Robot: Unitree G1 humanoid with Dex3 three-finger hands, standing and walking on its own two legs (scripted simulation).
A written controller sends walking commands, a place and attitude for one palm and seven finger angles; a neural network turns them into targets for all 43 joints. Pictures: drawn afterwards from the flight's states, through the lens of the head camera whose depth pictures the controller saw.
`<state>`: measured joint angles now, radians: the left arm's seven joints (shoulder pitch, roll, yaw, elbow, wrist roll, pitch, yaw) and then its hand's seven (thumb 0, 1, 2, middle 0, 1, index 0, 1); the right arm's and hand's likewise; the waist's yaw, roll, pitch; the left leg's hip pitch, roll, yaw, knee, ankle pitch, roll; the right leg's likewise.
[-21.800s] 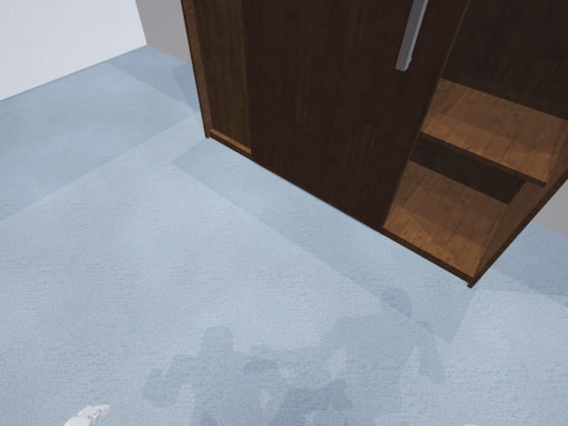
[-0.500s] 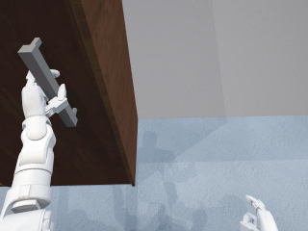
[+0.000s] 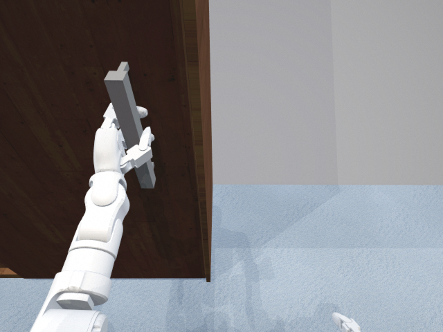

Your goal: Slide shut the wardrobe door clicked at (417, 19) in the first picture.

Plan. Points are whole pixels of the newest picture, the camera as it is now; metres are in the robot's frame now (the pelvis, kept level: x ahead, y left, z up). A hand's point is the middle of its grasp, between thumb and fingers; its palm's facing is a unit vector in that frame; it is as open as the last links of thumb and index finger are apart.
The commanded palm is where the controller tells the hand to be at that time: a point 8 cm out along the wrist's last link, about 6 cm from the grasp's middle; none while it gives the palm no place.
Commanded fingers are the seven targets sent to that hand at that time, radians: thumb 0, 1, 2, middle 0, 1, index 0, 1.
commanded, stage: stop walking and hold the door there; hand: left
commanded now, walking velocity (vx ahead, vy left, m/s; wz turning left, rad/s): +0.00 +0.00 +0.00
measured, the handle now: (137, 132) +0.43 +0.20 +0.14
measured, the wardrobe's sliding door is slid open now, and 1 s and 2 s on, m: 0.00 0.00 0.00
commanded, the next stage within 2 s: loosen the grip on the handle in 1.22 s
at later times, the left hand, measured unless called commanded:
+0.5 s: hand (147, 149) +0.38 +0.17 +0.14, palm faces +0.24 -0.97 -0.10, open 6.3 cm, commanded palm +0.35 +0.19 +0.14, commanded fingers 0.00 0.90 0.90 -0.45 -1.40 -0.45 -1.40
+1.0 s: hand (146, 149) +0.38 +0.17 +0.14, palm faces +0.26 -0.95 -0.14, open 6.3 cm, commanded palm +0.35 +0.20 +0.14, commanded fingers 0.00 0.90 0.90 -0.45 -1.40 -0.45 -1.40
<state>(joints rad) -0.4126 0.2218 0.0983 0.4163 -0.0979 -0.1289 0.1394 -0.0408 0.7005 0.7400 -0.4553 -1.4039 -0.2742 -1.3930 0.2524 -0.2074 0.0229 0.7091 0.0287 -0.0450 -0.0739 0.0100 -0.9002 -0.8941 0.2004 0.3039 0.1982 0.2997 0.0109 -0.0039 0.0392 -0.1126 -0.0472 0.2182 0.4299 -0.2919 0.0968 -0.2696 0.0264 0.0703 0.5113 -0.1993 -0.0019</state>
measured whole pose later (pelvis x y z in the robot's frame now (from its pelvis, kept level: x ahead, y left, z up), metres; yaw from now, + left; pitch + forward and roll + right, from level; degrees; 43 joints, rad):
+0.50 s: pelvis +0.04 -0.01 +0.00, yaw +0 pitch -1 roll -1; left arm -0.22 0.20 0.09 0.09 -0.08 -0.09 0.14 -0.07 0.71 0.79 -0.44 -1.40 -0.20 -1.39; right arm 0.14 -0.22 0.02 0.62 0.02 -0.02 -0.05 0.01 -0.90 -0.89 0.20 0.30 0.20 0.30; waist 0.05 0.04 0.09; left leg -0.08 0.00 0.20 0.45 -0.35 0.06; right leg -0.21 0.05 -0.02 0.47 -0.24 -0.03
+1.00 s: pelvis +0.01 -0.03 +0.01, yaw -1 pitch -1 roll -1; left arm -0.27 0.28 0.17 0.25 -0.09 -0.08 0.15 -0.07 0.71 0.76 -0.46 -1.40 -0.22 -1.38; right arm 0.20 -0.24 0.02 0.64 0.04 0.02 -0.07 0.01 -0.90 -0.89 0.20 0.30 0.20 0.30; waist -0.02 0.02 0.04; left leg -0.10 0.02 0.21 0.41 -0.30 0.05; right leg -0.22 0.07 0.00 0.40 -0.16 -0.05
